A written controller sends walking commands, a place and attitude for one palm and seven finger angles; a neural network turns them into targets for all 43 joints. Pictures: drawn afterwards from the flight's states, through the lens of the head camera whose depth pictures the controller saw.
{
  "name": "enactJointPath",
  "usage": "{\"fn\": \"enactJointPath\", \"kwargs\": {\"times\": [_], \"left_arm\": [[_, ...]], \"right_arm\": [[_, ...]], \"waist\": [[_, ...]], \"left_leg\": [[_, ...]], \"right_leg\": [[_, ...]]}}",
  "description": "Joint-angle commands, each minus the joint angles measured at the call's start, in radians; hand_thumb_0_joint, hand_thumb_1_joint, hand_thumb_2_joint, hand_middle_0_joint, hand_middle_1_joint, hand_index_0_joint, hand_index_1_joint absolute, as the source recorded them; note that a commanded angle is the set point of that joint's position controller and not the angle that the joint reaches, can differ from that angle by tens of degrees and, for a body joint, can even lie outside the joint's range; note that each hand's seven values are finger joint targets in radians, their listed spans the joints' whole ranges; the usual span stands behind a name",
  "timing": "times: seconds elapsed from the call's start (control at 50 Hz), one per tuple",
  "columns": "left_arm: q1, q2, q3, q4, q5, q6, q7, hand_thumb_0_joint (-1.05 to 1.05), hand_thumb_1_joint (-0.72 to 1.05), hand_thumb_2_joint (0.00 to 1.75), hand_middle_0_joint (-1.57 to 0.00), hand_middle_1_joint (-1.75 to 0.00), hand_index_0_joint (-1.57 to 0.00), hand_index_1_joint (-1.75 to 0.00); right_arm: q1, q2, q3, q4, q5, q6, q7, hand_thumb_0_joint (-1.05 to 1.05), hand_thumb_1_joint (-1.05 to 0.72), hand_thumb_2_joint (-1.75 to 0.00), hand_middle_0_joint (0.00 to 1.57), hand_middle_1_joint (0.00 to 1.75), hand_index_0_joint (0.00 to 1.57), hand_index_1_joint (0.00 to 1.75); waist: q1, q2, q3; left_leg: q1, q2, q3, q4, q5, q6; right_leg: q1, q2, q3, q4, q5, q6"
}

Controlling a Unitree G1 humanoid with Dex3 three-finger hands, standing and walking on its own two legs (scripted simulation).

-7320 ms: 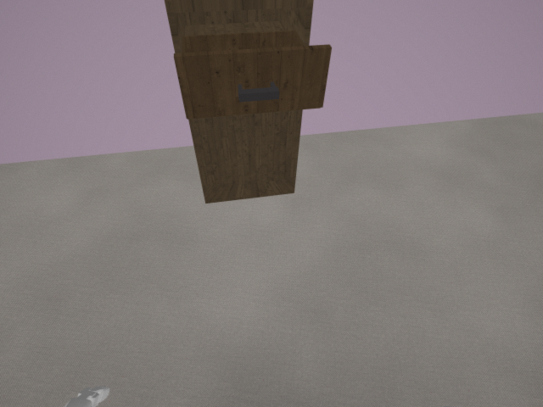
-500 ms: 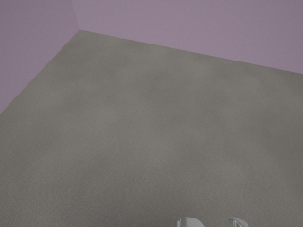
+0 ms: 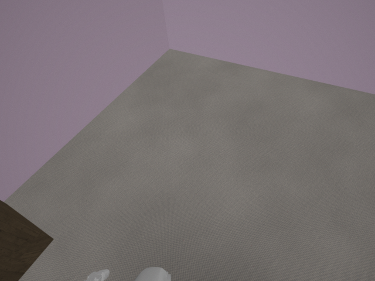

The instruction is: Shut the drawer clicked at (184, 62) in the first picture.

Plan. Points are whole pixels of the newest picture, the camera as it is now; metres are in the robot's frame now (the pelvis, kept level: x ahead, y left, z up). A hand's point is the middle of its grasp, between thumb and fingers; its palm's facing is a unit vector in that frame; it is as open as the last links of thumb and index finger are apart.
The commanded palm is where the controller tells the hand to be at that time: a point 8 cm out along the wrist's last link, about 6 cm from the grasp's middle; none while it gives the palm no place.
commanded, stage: turn to face it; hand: left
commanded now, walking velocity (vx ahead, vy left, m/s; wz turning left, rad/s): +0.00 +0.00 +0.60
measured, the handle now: out of the picture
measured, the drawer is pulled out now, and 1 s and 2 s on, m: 0.29 0.29 0.29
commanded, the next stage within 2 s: take the last steps up to it in 1.66 s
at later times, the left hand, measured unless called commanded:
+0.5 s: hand out of the picture +0.00 +0.30 -0.18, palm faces +0.34 -0.91 -0.23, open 7.4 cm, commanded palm none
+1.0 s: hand out of the picture +0.00 +0.24 -0.13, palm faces +0.54 -0.79 -0.30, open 7.4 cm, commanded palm none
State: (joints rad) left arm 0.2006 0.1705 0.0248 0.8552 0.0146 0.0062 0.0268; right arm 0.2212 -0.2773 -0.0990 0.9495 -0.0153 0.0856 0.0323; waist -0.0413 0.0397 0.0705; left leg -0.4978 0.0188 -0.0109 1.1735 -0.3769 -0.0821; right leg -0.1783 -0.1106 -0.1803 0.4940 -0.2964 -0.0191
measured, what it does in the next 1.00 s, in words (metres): steps on the spot, turning left: left foot, then right foot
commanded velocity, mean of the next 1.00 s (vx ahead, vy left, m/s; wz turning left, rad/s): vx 0.00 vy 0.00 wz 0.60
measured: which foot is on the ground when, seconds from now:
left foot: up 0.00-0.24, down 0.26-0.88, up 0.90-1.00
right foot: down 0.00-0.26, up 0.28-0.86, down 0.88-1.00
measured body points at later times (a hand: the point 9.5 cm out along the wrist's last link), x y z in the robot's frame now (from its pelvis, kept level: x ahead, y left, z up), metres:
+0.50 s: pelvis -0.01 +0.07 +0.00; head +0.01 +0.11 +0.45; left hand -0.02 +0.35 -0.16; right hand +0.17 -0.15 -0.12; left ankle -0.01 +0.14 -0.74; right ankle +0.02 -0.11 -0.65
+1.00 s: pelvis +0.00 +0.00 +0.00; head +0.03 -0.02 +0.45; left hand -0.03 +0.28 -0.11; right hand +0.16 -0.21 -0.17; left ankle -0.06 +0.12 -0.67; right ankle +0.05 -0.08 -0.74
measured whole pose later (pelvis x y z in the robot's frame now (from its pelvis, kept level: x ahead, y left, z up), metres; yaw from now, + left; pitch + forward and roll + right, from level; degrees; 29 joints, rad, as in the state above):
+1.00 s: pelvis +0.00 +0.00 +0.00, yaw +35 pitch -1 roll +2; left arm 0.15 0.18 0.03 0.85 0.00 0.03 0.03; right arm 0.29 -0.26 -0.11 0.96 -0.02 0.08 0.02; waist -0.06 0.06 0.04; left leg -0.51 -0.09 -0.09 1.04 -0.40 -0.04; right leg -0.20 -0.03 -0.06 0.49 -0.28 -0.03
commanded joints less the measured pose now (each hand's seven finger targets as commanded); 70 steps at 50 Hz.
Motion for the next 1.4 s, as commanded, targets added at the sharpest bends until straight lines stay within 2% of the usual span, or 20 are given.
{"fn": "enactJointPath", "kwargs": {"times": [0.0, 0.14, 0.2, 0.24, 0.26, 0.32, 0.38, 0.66, 0.78, 0.82, 0.84, 0.86, 0.88, 0.9, 0.98, 1.26, 1.32, 1.34, 1.36, 1.38], "left_arm": [[0.062, 0.223, 0.062, -0.043, 0.01, -0.017, 0.01, 0.0, 0.9, 0.9, -0.2, -0.3, -0.2, -0.3], [0.09, 0.263, 0.082, -0.015, 0.017, -0.002, 0.006, 0.0, 0.9, 0.9, -0.2, -0.3, -0.2, -0.3], [0.076, 0.259, 0.087, -0.01, 0.002, 0.008, -0.002, 0.0, 0.9, 0.9, -0.2, -0.3, -0.2, -0.3], [0.018, 0.152, 0.057, -0.085, -0.005, 0.016, -0.01, 0.0, 0.9, 0.9, -0.2, -0.3, -0.2, -0.3], [-0.021, 0.186, 0.058, -0.091, 0.002, 0.027, -0.004, 0.0, 0.9, 0.9, -0.2, -0.3, -0.2, -0.3], [-0.029, 0.188, 0.074, -0.039, 0.004, 0.033, -0.01, 0.0, 0.9, 0.9, -0.2, -0.3, -0.2, -0.3], [0.03, 0.188, 0.075, -0.007, 0.006, 0.033, -0.018, 0.0, 0.9, 0.9, -0.2, -0.3, -0.2, -0.3], [-0.133, 0.166, 0.064, -0.082, -0.004, 0.021, 0.0, 0.0, 0.9, 0.9, -0.2, -0.3, -0.2, -0.3], [-0.056, 0.153, 0.06, -0.079, -0.018, 0.014, 0.008, 0.0, 0.9, 0.9, -0.2, -0.3, -0.2, -0.3], [0.003, 0.17, 0.064, -0.063, -0.02, 0.006, 0.012, 0.0, 0.9, 0.9, -0.2, -0.3, -0.2, -0.3], [0.031, 0.214, 0.074, -0.06, -0.014, -0.004, 0.017, 0.0, 0.9, 0.9, -0.2, -0.3, -0.2, -0.3], [0.021, 0.309, 0.089, -0.072, 0.004, -0.01, 0.024, 0.0, 0.9, 0.9, -0.2, -0.3, -0.2, -0.3], [0.006, 0.303, 0.08, -0.083, 0.002, 0.0, 0.024, 0.0, 0.9, 0.9, -0.2, -0.3, -0.2, -0.3], [-0.06, 0.253, 0.07, -0.1, -0.001, -0.001, 0.023, 0.0, 0.9, 0.9, -0.2, -0.3, -0.2, -0.3], [-0.111, 0.178, 0.047, -0.094, -0.006, -0.013, 0.01, 0.0, 0.9, 0.9, -0.2, -0.3, -0.2, -0.3], [0.101, 0.262, 0.079, -0.002, 0.018, -0.003, 0.005, 0.0, 0.9, 0.9, -0.2, -0.3, -0.2, -0.3], [0.096, 0.265, 0.083, 0.013, 0.008, 0.004, 0.001, 0.0, 0.9, 0.9, -0.2, -0.3, -0.2, -0.3], [0.095, 0.244, 0.079, 0.008, -0.002, 0.007, -0.001, 0.0, 0.9, 0.9, -0.2, -0.3, -0.2, -0.3], [0.091, 0.177, 0.065, -0.028, -0.009, 0.012, -0.006, 0.0, 0.9, 0.9, -0.2, -0.3, -0.2, -0.3], [0.04, 0.146, 0.045, -0.051, -0.002, 0.021, 0.0, 0.0, 0.9, 0.9, -0.2, -0.3, -0.2, -0.3]], "right_arm": [[-0.094, -0.042, -0.001, -0.1, -0.001, -0.019, 0.001, 0.0, -0.9, -0.9, 0.2, 0.3, 0.2, 0.3], [-0.141, -0.025, 0.02, -0.125, 0.006, -0.044, 0.001, 0.0, -0.9, -0.9, 0.2, 0.3, 0.2, 0.3], [-0.026, -0.08, 0.006, -0.105, -0.001, -0.06, -0.002, 0.0, -0.9, -0.9, 0.2, 0.3, 0.2, 0.3], [0.112, -0.277, -0.041, -0.084, 0.003, -0.07, -0.02, 0.0, -0.9, -0.9, 0.2, 0.3, 0.2, 0.3], [0.126, -0.264, -0.035, -0.066, 0.006, -0.062, -0.023, 0.0, -0.9, -0.9, 0.2, 0.3, 0.2, 0.3], [-0.037, -0.176, -0.009, -0.11, -0.002, -0.068, -0.043, 0.0, -0.9, -0.9, 0.2, 0.3, 0.2, 0.3], [-0.073, -0.15, 0.002, -0.125, 0.003, -0.078, -0.042, 0.0, -0.9, -0.9, 0.2, 0.3, 0.2, 0.3], [0.073, -0.14, -0.019, -0.085, -0.007, -0.07, -0.046, 0.0, -0.9, -0.9, 0.2, 0.3, 0.2, 0.3], [0.032, -0.145, -0.027, -0.094, -0.009, -0.058, -0.043, 0.0, -0.9, -0.9, 0.2, 0.3, 0.2, 0.3], [0.011, -0.129, -0.026, -0.099, 0.001, -0.055, -0.038, 0.0, -0.9, -0.9, 0.2, 0.3, 0.2, 0.3], [0.029, -0.086, -0.022, -0.101, 0.01, -0.054, -0.032, 0.0, -0.9, -0.9, 0.2, 0.3, 0.2, 0.3], [0.049, -0.023, -0.015, -0.115, 0.018, -0.055, -0.033, 0.0, -0.9, -0.9, 0.2, 0.3, 0.2, 0.3], [0.026, -0.087, -0.027, -0.121, -0.003, -0.053, -0.034, 0.0, -0.9, -0.9, 0.2, 0.3, 0.2, 0.3], [0.039, -0.086, -0.031, -0.104, -0.01, -0.042, -0.026, 0.0, -0.9, -0.9, 0.2, 0.3, 0.2, 0.3], [0.077, -0.055, -0.025, -0.053, -0.009, -0.017, -0.004, 0.0, -0.9, -0.9, 0.2, 0.3, 0.2, 0.3], [-0.133, -0.024, 0.018, -0.112, 0.008, -0.039, -0.004, 0.0, -0.9, -0.9, 0.2, 0.3, 0.2, 0.3], [-0.057, -0.042, 0.02, -0.097, 0.007, -0.056, -0.012, 0.0, -0.9, -0.9, 0.2, 0.3, 0.2, 0.3], [0.006, -0.093, 0.008, -0.082, 0.003, -0.068, -0.012, 0.0, -0.9, -0.9, 0.2, 0.3, 0.2, 0.3], [0.062, -0.214, -0.021, -0.079, -0.001, -0.077, -0.019, 0.0, -0.9, -0.9, 0.2, 0.3, 0.2, 0.3], [0.124, -0.27, -0.03, -0.06, 0.009, -0.069, -0.03, 0.0, -0.9, -0.9, 0.2, 0.3, 0.2, 0.3]], "waist": [[0.064, -0.224, -0.048], [0.091, -0.28, -0.097], [0.019, -0.146, -0.159], [-0.054, 0.315, -0.207], [-0.052, 0.166, -0.193], [0.005, 0.158, -0.08], [0.041, 0.095, -0.093], [-0.014, 0.101, -0.114], [0.025, 0.11, -0.154], [0.058, 0.081, -0.171], [0.068, -0.043, -0.186], [0.07, -0.339, -0.171], [0.066, -0.26, -0.132], [0.028, -0.172, -0.08], [-0.013, -0.197, 0.021], [0.095, -0.271, -0.079], [0.05, -0.231, -0.143], [0.014, -0.127, -0.197], [-0.021, 0.21, -0.234], [-0.047, 0.272, -0.247]], "left_leg": [[-0.063, 0.023, 0.037, -0.09, -0.017, -0.01], [0.091, 0.014, 0.116, -0.422, -0.051, 0.03], [0.352, 0.008, 0.109, -0.723, 0.204, 0.056], [0.562, 0.398, -0.416, -0.813, 0.856, 0.27], [0.528, 0.415, -0.333, -0.788, 0.789, 0.304], [0.361, 0.254, -0.254, -0.839, 0.523, 0.237], [0.343, 0.188, -0.196, -0.861, 0.473, 0.207], [0.406, 0.183, -0.448, -0.829, 0.491, 0.273], [0.282, 0.129, -0.508, -0.788, 0.521, 0.245], [0.177, 0.079, -0.477, -0.739, 0.402, 0.191], [0.038, 0.021, -0.4, -0.647, 0.203, 0.131], [-0.17, -0.118, -0.171, -0.392, -0.126, 0.044], [-0.121, -0.1, -0.118, -0.19, -0.205, 0.039], [-0.092, -0.07, -0.132, -0.069, -0.125, 0.04], [-0.082, -0.022, -0.049, 0.091, 0.053, 0.009], [0.084, -0.003, 0.089, -0.388, -0.088, 0.019], [0.259, -0.025, 0.111, -0.669, 0.099, 0.041], [0.431, 0.028, 0.056, -0.798, 0.276, 0.061], [0.641, 0.295, -0.278, -0.811, 0.633, 0.156], [0.626, 0.412, -0.382, -0.779, 1.012, 0.264]], "right_leg": [[0.107, -0.237, 0.105, -0.151, 0.461, -0.091], [0.123, -0.281, 0.049, -0.053, 0.53, -0.094], [0.005, -0.248, -0.024, 0.174, 0.413, -0.007], [-0.422, -0.023, 0.021, 0.596, -0.414, 0.121], [-0.42, -0.047, 0.114, 0.673, -0.371, 0.102], [-0.424, -0.044, 0.175, 0.727, -0.151, 0.107], [-0.379, -0.023, 0.17, 0.708, -0.046, 0.12], [-0.356, 0.053, 0.216, 0.428, -0.135, 0.122], [-0.112, 0.119, 0.208, 0.163, -0.095, 0.089], [0.073, 0.107, 0.204, -0.067, 0.056, 0.079], [0.232, -0.01, 0.299, -0.193, 0.073, 0.049], [0.319, -0.306, 0.599, -0.262, 0.054, -0.058], [0.115, -0.401, 0.592, -0.26, 0.098, -0.138], [0.008, -0.328, 0.489, -0.267, 0.05, -0.141], [-0.081, -0.169, 0.233, -0.238, 0.161, -0.062], [0.101, -0.269, 0.112, -0.084, 0.486, -0.11], [0.082, -0.234, 0.038, 0.06, 0.511, -0.039], [-0.011, -0.204, 0.0, 0.211, 0.417, 0.012], [-0.322, -0.062, -0.018, 0.435, -0.125, 0.092], [-0.411, -0.015, 0.084, 0.556, -0.407, 0.108]]}}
